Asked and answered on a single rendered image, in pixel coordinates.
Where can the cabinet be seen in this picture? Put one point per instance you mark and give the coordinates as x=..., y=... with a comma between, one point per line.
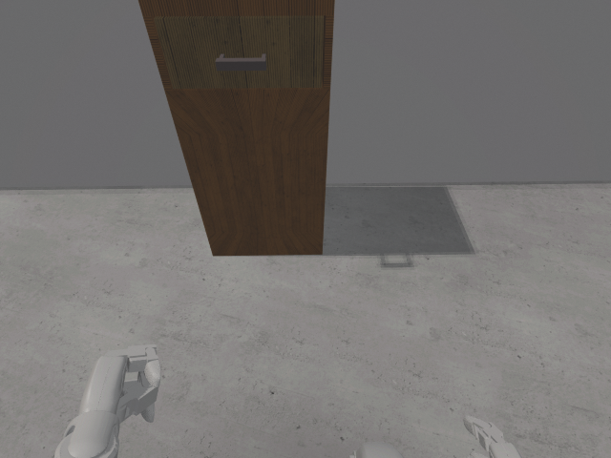
x=256, y=157

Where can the left robot hand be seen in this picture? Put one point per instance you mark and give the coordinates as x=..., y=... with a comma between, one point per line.
x=106, y=383

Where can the drawer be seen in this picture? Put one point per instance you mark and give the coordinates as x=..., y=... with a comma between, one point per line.
x=293, y=47

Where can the robot left forearm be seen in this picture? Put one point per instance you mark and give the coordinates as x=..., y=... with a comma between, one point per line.
x=93, y=434

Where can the right robot hand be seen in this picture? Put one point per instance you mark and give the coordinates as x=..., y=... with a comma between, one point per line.
x=491, y=438

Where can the handle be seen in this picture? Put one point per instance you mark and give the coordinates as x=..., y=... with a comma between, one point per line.
x=241, y=64

